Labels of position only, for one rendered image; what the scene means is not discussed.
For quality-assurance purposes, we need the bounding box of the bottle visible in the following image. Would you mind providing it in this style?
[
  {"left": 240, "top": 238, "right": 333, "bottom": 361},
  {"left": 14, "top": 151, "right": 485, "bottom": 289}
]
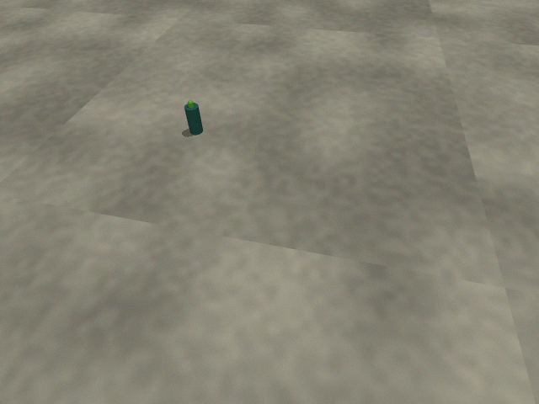
[{"left": 184, "top": 100, "right": 203, "bottom": 135}]

